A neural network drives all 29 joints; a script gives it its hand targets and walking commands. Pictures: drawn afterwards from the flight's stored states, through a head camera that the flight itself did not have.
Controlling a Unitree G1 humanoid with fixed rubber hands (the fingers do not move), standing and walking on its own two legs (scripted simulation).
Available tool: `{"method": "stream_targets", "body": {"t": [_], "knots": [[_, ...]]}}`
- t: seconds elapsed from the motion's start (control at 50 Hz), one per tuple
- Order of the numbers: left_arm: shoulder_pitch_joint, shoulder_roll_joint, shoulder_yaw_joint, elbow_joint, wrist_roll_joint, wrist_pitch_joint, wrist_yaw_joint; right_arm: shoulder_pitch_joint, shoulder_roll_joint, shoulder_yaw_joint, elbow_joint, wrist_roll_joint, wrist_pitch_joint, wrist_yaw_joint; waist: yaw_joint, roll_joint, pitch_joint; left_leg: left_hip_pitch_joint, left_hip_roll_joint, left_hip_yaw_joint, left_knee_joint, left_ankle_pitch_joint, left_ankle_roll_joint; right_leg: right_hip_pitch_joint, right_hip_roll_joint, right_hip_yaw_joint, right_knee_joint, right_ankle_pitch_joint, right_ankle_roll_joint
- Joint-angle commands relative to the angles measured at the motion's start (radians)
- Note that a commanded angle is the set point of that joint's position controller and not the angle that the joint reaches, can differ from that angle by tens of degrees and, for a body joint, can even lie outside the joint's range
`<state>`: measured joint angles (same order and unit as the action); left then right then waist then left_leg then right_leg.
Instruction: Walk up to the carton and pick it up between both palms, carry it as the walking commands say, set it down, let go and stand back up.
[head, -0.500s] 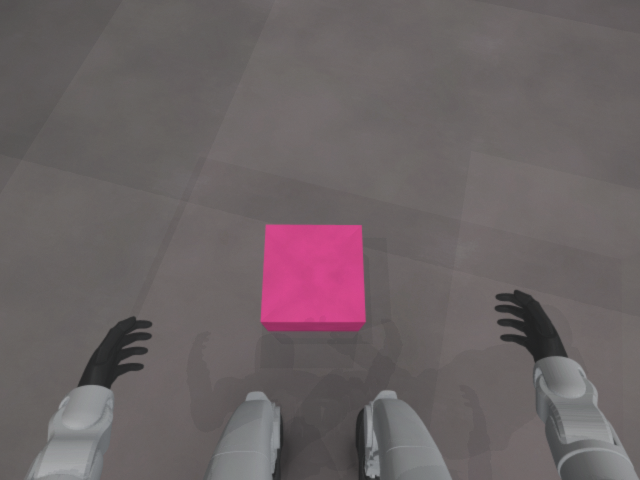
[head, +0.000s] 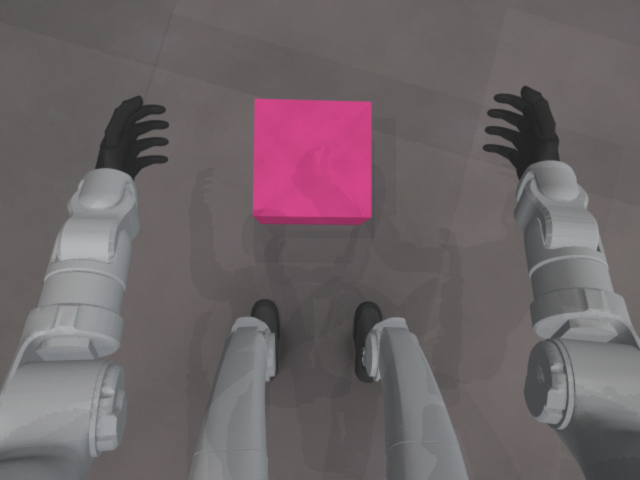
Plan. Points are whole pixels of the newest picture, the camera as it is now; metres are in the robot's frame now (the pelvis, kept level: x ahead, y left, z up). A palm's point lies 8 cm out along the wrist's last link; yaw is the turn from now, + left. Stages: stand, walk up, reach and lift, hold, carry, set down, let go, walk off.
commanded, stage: reach and lift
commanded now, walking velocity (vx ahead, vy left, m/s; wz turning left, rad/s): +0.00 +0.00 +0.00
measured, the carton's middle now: (312, 167) +0.57 +0.00 -0.60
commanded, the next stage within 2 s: none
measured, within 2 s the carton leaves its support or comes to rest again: neither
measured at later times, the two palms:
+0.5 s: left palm (155, 74) +0.57 +0.21 -0.14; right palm (491, 82) +0.56 -0.22 -0.14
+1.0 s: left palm (199, 126) +0.55 +0.19 -0.28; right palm (453, 128) +0.55 -0.22 -0.27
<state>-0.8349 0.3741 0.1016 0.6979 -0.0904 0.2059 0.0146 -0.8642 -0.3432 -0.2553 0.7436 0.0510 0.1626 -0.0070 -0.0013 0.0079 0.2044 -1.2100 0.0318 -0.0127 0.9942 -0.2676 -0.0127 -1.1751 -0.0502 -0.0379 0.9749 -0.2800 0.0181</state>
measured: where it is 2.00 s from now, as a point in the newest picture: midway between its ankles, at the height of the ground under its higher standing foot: (316, 355)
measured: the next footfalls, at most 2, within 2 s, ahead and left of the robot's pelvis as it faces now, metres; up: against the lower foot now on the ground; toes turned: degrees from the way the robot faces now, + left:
none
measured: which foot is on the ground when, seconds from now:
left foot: down 0.00-1.00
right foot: down 0.00-1.00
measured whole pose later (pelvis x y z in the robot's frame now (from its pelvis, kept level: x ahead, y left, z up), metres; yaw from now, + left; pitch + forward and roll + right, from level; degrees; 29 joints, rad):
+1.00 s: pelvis -0.02 +0.00 -0.12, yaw -1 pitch +47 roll -2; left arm -1.47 0.37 0.30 0.91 -0.01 0.22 0.01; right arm -1.45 -0.34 -0.44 0.86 0.00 0.20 -0.05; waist 0.00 0.01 0.22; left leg -1.90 0.03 -0.03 1.42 -0.35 -0.01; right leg -1.87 -0.05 -0.02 1.41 -0.37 0.02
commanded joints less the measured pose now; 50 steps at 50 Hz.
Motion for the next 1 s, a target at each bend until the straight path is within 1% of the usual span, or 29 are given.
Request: {"method": "stream_targets", "body": {"t": [0.0,0.08,0.12,0.16,0.18,0.2,0.22,0.3,0.36,0.38,0.4,0.44,0.46,0.54,0.56,0.62,0.64,0.66,0.7,0.72,0.74,0.8,0.84,0.86,0.88,0.9,0.92,0.96,0.98], "knots": [[-0.436,0.216,0.163,0.074,0.016,0.011,0.000,-0.385,-0.228,-0.100,0.063,-0.026,0.023,-0.015,-0.062,-0.004,-1.021,0.348,-0.072,0.024,-0.050,0.038,-0.022,0.225,0.114,-0.029,-0.020,0.026,0.023],[-0.553,0.226,0.184,0.101,0.035,-0.005,-0.006,-0.476,-0.216,-0.114,0.106,-0.026,0.019,-0.023,-0.055,0.004,-1.082,0.335,-0.077,0.027,-0.035,0.147,-0.019,0.204,0.123,-0.027,-0.008,0.118,0.029],[-0.566,0.202,0.178,0.116,0.033,-0.013,-0.011,-0.476,-0.215,-0.137,0.134,-0.040,0.012,-0.028,-0.073,0.025,-1.131,0.358,-0.083,0.019,-0.024,0.242,-0.025,0.211,0.128,-0.031,0.004,0.213,0.028],[-0.597,0.202,0.194,0.107,0.039,-0.023,-0.010,-0.497,-0.207,-0.149,0.114,-0.040,-0.001,-0.029,-0.065,0.027,-1.200,0.383,-0.086,0.013,-0.006,0.347,-0.027,0.202,0.131,-0.030,0.018,0.299,0.025],[-0.602,0.214,0.206,0.107,0.053,-0.031,-0.010,-0.502,-0.187,-0.145,0.104,-0.036,-0.005,-0.031,-0.052,0.029,-1.241,0.377,-0.089,0.013,-0.002,0.398,-0.023,0.234,0.130,-0.019,0.028,0.367,0.029],[-0.610,0.192,0.205,0.118,0.042,-0.032,-0.010,-0.517,-0.175,-0.150,0.107,-0.034,-0.008,-0.030,-0.055,0.018,-1.237,0.366,-0.091,0.005,0.004,0.429,-0.021,0.220,0.130,-0.018,0.038,0.399,0.031],[-0.637,0.197,0.219,0.101,0.050,-0.039,-0.010,-0.555,-0.177,-0.152,0.077,-0.032,-0.013,-0.030,-0.040,0.022,-1.270,0.356,-0.092,0.006,0.015,0.448,-0.017,0.233,0.129,-0.006,0.048,0.422,0.028],[-0.754,0.183,0.206,0.050,0.027,-0.039,-0.017,-0.677,-0.183,-0.162,-0.038,-0.025,-0.016,-0.035,-0.056,0.008,-1.415,0.388,-0.093,-0.001,0.020,0.524,-0.006,0.279,0.129,-0.007,0.049,0.493,0.022],[-0.818,0.198,0.231,0.045,0.040,-0.031,-0.009,-0.772,-0.185,-0.157,-0.095,-0.013,-0.011,-0.034,-0.024,0.012,-1.481,0.415,-0.092,-0.003,0.032,0.560,-0.001,0.271,0.127,-0.007,0.059,0.504,0.026],[-0.824,0.200,0.241,0.036,0.054,-0.032,-0.007,-0.744,-0.181,-0.166,-0.069,-0.021,-0.008,-0.034,-0.019,0.026,-1.487,0.412,-0.094,0.001,0.036,0.570,-0.004,0.277,0.124,-0.004,0.063,0.523,0.024],[-0.805,0.183,0.245,0.084,0.052,-0.026,-0.007,-0.739,-0.173,-0.164,-0.042,-0.025,-0.007,-0.029,-0.025,0.008,-1.455,0.404,-0.091,-0.009,0.043,0.579,-0.003,0.241,0.126,-0.008,0.064,0.520,0.027],[-0.793,0.177,0.260,0.099,0.075,-0.029,-0.018,-0.694,-0.147,-0.178,-0.008,-0.050,-0.003,-0.031,-0.040,0.001,-1.446,0.362,-0.093,0.001,0.049,0.578,-0.007,0.266,0.125,-0.006,0.069,0.561,0.027],[-0.753,0.164,0.276,0.138,0.095,-0.028,-0.022,-0.662,-0.136,-0.201,0.024,-0.064,-0.003,-0.029,-0.034,0.026,-1.419,0.362,-0.091,0.003,0.051,0.594,-0.010,0.226,0.126,-0.007,0.069,0.559,0.028],[-0.711,0.110,0.293,0.175,0.133,-0.032,-0.046,-0.606,-0.074,-0.232,0.086,-0.103,0.002,-0.008,-0.046,0.022,-1.306,0.286,-0.090,0.012,0.065,0.552,-0.011,0.140,0.130,-0.011,0.080,0.521,0.027],[-0.728,0.105,0.294,0.136,0.131,-0.039,-0.050,-0.618,-0.091,-0.251,0.048,-0.114,-0.007,-0.008,-0.056,0.030,-1.331,0.307,-0.092,0.011,0.072,0.556,-0.014,0.128,0.130,-0.011,0.081,0.506,0.022],[-0.750,0.085,0.281,0.140,0.129,-0.048,-0.060,-0.609,-0.065,-0.255,0.075,-0.121,-0.012,0.007,-0.067,0.031,-1.281,0.272,-0.081,-0.005,0.120,0.553,-0.018,0.013,0.132,-0.017,0.123,0.466,0.024],[-0.766,0.088,0.279,0.132,0.128,-0.047,-0.057,-0.637,-0.084,-0.276,0.046,-0.124,-0.019,0.011,-0.072,0.047,-1.291,0.289,-0.077,-0.008,0.135,0.541,-0.022,-0.032,0.135,-0.026,0.141,0.438,0.022],[-0.791,0.091,0.280,0.135,0.127,-0.046,-0.060,-0.669,-0.088,-0.262,0.026,-0.113,-0.019,0.010,-0.060,0.053,-1.299,0.284,-0.078,-0.009,0.162,0.531,-0.019,-0.067,0.133,-0.019,0.158,0.415,0.021],[-0.798,0.097,0.285,0.174,0.123,-0.045,-0.062,-0.685,-0.082,-0.232,0.046,-0.110,-0.019,0.011,-0.063,0.022,-1.258,0.179,-0.083,-0.003,0.192,0.452,-0.013,-0.088,0.133,-0.020,0.201,0.379,0.021],[-0.815,0.097,0.282,0.181,0.120,-0.043,-0.060,-0.702,-0.081,-0.228,0.051,-0.099,-0.019,0.011,-0.053,0.038,-1.249,0.139,-0.082,0.003,0.216,0.413,-0.015,-0.107,0.127,-0.012,0.225,0.353,0.019],[-0.839,0.130,0.298,0.207,0.120,-0.034,-0.054,-0.728,-0.100,-0.237,0.059,-0.102,-0.012,0.006,-0.055,0.019,-1.264,0.132,-0.082,0.001,0.246,0.365,-0.013,-0.132,0.127,-0.022,0.260,0.303,0.027],[-0.929,0.188,0.295,0.168,0.099,-0.026,-0.035,-0.808,-0.147,-0.201,0.046,-0.066,0.000,-0.010,-0.039,0.018,-1.321,0.074,-0.093,0.017,0.315,0.249,-0.009,-0.155,0.127,-0.030,0.341,0.200,0.029],[-1.005,0.237,0.286,0.153,0.086,-0.022,-0.019,-0.869,-0.185,-0.192,0.055,-0.065,0.013,-0.028,-0.048,0.022,-1.359,0.030,-0.092,0.025,0.358,0.167,-0.010,-0.156,0.122,-0.031,0.394,0.130,0.028],[-1.023,0.254,0.275,0.176,0.065,-0.014,-0.013,-0.891,-0.185,-0.167,0.067,-0.049,0.020,-0.036,-0.053,0.005,-1.327,-0.026,-0.093,0.030,0.383,0.122,-0.004,-0.173,0.121,-0.033,0.415,0.092,0.031],[-1.036,0.254,0.256,0.164,0.050,-0.007,-0.008,-0.912,-0.204,-0.162,0.061,-0.038,0.026,-0.041,-0.064,0.014,-1.398,0.001,-0.090,0.034,0.402,0.102,-0.002,-0.152,0.120,-0.040,0.436,0.077,0.029],[-1.030,0.263,0.250,0.207,0.056,0.000,0.001,-0.900,-0.210,-0.147,0.125,-0.034,0.035,-0.046,-0.061,0.022,-1.347,-0.040,-0.090,0.040,0.426,0.052,-0.004,-0.202,0.117,-0.043,0.462,0.028,0.029],[-1.039,0.283,0.252,0.227,0.051,0.009,0.009,-0.930,-0.224,-0.142,0.120,-0.033,0.041,-0.052,-0.053,0.010,-1.349,-0.055,-0.088,0.041,0.441,0.018,0.001,-0.215,0.114,-0.044,0.479,-0.012,0.029],[-1.065,0.310,0.241,0.200,0.046,0.009,0.021,-0.945,-0.228,-0.118,0.117,-0.026,0.043,-0.067,-0.055,0.017,-1.407,-0.045,-0.091,0.053,0.481,0.014,0.001,-0.210,0.111,-0.045,0.513,-0.023,0.026],[-1.070,0.314,0.227,0.192,0.037,0.005,0.029,-0.931,-0.241,-0.124,0.141,-0.035,0.041,-0.079,-0.071,0.013,-1.435,-0.053,-0.092,0.052,0.508,0.028,-0.004,-0.198,0.109,-0.051,0.544,-0.005,0.026]]}}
